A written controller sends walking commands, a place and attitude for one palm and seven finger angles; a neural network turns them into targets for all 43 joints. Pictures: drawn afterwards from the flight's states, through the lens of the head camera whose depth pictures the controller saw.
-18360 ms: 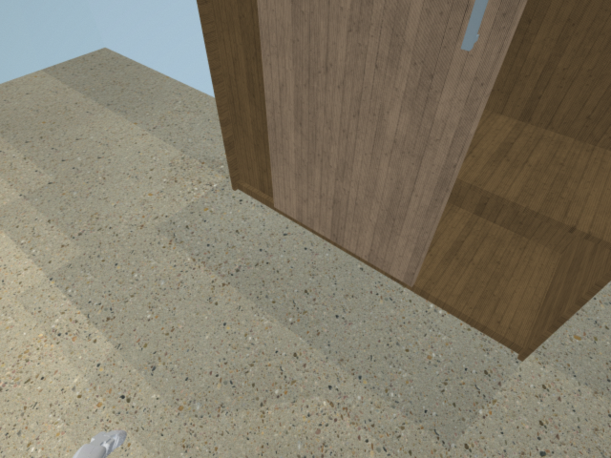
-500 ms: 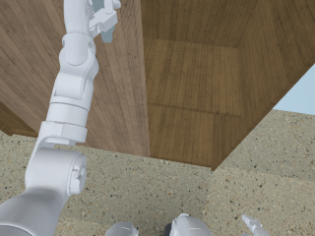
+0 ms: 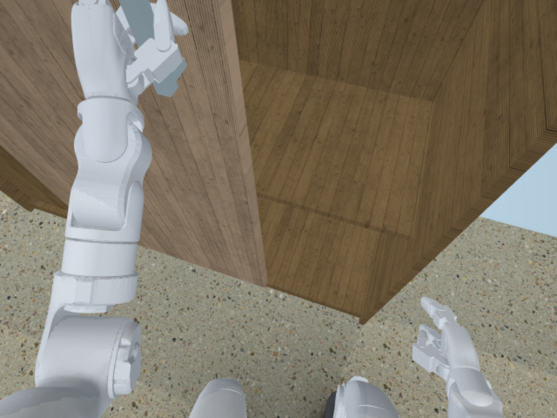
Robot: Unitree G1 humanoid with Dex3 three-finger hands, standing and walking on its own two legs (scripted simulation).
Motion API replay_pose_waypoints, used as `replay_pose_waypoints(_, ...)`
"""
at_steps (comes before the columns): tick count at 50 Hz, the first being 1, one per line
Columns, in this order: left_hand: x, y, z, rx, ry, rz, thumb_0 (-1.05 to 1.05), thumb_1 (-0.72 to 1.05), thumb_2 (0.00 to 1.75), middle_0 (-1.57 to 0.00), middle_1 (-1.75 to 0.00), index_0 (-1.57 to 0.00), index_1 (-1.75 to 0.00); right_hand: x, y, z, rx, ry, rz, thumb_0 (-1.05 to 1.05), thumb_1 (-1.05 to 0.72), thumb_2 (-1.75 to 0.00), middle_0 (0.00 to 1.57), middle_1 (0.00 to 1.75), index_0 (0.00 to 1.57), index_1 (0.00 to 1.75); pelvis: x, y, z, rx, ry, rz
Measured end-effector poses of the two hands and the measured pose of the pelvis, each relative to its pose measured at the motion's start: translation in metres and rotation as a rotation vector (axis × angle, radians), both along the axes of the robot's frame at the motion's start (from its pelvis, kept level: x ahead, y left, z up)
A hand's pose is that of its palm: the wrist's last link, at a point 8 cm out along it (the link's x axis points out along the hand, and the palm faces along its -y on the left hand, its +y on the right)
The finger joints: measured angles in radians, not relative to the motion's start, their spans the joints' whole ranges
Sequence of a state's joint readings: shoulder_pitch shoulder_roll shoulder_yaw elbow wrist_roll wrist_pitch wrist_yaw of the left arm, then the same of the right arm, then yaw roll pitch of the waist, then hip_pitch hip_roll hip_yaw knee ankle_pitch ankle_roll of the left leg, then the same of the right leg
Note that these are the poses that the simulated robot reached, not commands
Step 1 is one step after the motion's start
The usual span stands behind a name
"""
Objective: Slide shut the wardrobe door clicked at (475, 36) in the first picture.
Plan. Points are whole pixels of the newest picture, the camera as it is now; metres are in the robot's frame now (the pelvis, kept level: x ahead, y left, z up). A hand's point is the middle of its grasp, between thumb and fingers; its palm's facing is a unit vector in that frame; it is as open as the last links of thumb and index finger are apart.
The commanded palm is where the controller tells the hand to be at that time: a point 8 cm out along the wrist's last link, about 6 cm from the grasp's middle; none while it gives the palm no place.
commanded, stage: step sideways, sliding the door along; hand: left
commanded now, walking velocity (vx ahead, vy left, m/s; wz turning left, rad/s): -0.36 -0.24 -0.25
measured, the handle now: out of the picture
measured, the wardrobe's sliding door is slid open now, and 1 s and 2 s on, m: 0.34 0.00 0.00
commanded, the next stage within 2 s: stop walking and hold the door there in 1.68 s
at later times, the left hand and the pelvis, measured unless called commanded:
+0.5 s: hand (323, 86) +0.39 +0.03 +0.24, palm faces +0.20 -0.98 -0.08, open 7.0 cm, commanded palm +0.36 +0.01 +0.24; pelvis +0.02 -0.12 +0.01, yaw -2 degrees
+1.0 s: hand (539, 138) +0.36 -0.15 +0.24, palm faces +0.15 -0.99 -0.07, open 7.2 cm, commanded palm +0.32 -0.16 +0.24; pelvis -0.02 -0.27 -0.01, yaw -7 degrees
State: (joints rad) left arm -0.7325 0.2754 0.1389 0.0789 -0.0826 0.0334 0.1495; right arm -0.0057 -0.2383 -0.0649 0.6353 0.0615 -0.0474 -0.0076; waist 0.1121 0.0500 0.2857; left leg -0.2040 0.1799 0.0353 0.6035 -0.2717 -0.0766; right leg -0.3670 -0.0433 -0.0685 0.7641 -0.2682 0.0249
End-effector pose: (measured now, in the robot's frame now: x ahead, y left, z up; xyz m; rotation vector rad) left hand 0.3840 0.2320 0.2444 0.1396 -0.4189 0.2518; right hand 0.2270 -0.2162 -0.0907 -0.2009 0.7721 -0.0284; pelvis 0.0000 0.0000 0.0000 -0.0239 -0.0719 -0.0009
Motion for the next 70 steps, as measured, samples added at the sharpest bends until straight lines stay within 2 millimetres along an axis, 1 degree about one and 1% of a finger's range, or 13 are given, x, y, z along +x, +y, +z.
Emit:
replay_pose_waypoints(4,-0.003,-0.020,-0.002,0.014,-0.023,0.001,-0.03,0.77,0.83,-0.56,-1.48,-0.10,-1.27,0.008,-0.019,0.007,0.009,0.000,0.053,0.01,-0.91,-0.90,0.19,0.30,0.20,0.30,0.009,-0.025,0.005,0.001,-0.004,-0.013)
replay_pose_waypoints(9,-0.006,-0.048,-0.004,0.035,-0.056,0.032,-0.04,0.76,0.84,-0.60,-1.51,-0.10,-1.23,0.023,-0.037,-0.005,0.074,-0.026,0.096,0.01,-0.91,-0.90,0.19,0.30,0.20,0.30,0.024,-0.063,-0.007,0.007,-0.019,0.009)
replay_pose_waypoints(12,-0.009,-0.067,-0.004,0.039,-0.066,0.040,-0.05,0.76,0.84,-0.61,-1.51,-0.10,-1.22,0.027,-0.048,-0.006,0.087,-0.024,0.071,0.02,-0.91,-0.90,0.20,0.30,0.20,0.30,0.025,-0.074,-0.002,0.015,0.004,0.017)
replay_pose_waypoints(20,-0.017,-0.116,-0.007,0.031,-0.093,-0.058,-0.05,0.76,0.81,-0.56,-1.51,-0.09,-1.15,0.016,-0.073,0.006,0.050,0.012,0.064,0.02,-0.91,-0.90,0.20,0.30,0.20,0.30,0.021,-0.091,0.010,0.023,0.035,-0.016)
replay_pose_waypoints(29,-0.028,-0.181,-0.008,0.028,-0.102,-0.073,-0.04,0.77,0.81,-0.54,-1.50,-0.09,-1.12,0.014,-0.101,0.002,0.129,-0.017,0.129,0.02,-0.91,-0.90,0.20,0.30,0.20,0.30,0.018,-0.148,0.005,-0.016,-0.004,-0.054)
replay_pose_waypoints(32,-0.031,-0.205,-0.009,0.030,-0.122,-0.053,-0.05,0.78,0.81,-0.54,-1.52,-0.08,-1.08,0.019,-0.121,-0.006,0.162,-0.050,0.120,0.02,-0.91,-0.90,0.20,0.30,0.20,0.30,0.015,-0.175,-0.007,-0.007,-0.012,-0.050)
replay_pose_waypoints(35,-0.035,-0.228,-0.009,0.019,-0.116,-0.057,-0.04,0.78,0.82,-0.53,-1.53,-0.08,-1.07,0.016,-0.149,-0.005,0.142,-0.059,0.058,0.02,-0.91,-0.90,0.20,0.30,0.20,0.30,0.008,-0.187,-0.002,0.009,0.012,-0.046)
replay_pose_waypoints(40,-0.042,-0.263,-0.009,0.002,-0.102,-0.142,-0.03,0.77,0.81,-0.47,-1.52,-0.08,-1.05,-0.008,-0.199,0.008,0.055,-0.065,-0.033,0.02,-0.91,-0.90,0.20,0.30,0.20,0.30,-0.004,-0.199,0.005,0.025,0.033,-0.064)
replay_pose_waypoints(45,-0.049,-0.299,-0.008,0.016,-0.088,-0.194,-0.02,0.77,0.80,-0.46,-1.49,-0.08,-1.06,-0.038,-0.238,0.016,0.041,-0.026,-0.039,0.02,-0.91,-0.90,0.20,0.30,0.20,0.30,-0.014,-0.230,0.010,-0.004,0.014,-0.093)
replay_pose_waypoints(49,-0.054,-0.328,-0.008,0.016,-0.088,-0.166,-0.02,0.77,0.82,-0.46,-1.47,-0.06,-1.09,-0.055,-0.266,0.005,0.079,-0.033,-0.051,0.02,-0.91,-0.90,0.20,0.30,0.20,0.30,-0.021,-0.263,-0.001,-0.008,0.001,-0.120)
replay_pose_waypoints(54,-0.056,-0.334,-0.007,-0.003,-0.078,-0.018,-0.03,0.77,0.85,-0.51,-1.53,-0.07,-1.08,-0.077,-0.304,-0.010,0.112,-0.018,-0.114,0.02,-0.91,-0.90,0.20,0.30,0.20,0.30,-0.032,-0.302,-0.009,0.014,0.011,-0.105)
replay_pose_waypoints(62,-0.059,-0.339,-0.005,-0.037,-0.041,0.034,-0.02,0.77,0.85,-0.50,-1.47,-0.09,-1.09,-0.119,-0.351,0.002,0.035,0.074,-0.131,0.02,-0.91,-0.90,0.20,0.30,0.20,0.30,-0.044,-0.334,0.006,0.029,0.025,-0.124)
replay_pose_waypoints(70,-0.061,-0.347,-0.004,-0.040,-0.014,0.140,-0.03,0.80,0.85,-0.51,-1.47,-0.05,-1.08,-0.117,-0.392,-0.001,0.062,0.048,-0.097,0.02,-0.91,-0.90,0.20,0.30,0.20,0.30,-0.042,-0.382,-0.002,-0.022,-0.015,-0.130)
